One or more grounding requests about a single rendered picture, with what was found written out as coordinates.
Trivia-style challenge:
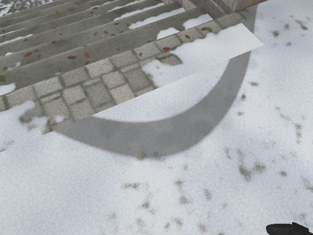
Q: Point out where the stairs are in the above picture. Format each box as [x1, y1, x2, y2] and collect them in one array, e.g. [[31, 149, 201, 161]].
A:
[[0, 0, 213, 96]]

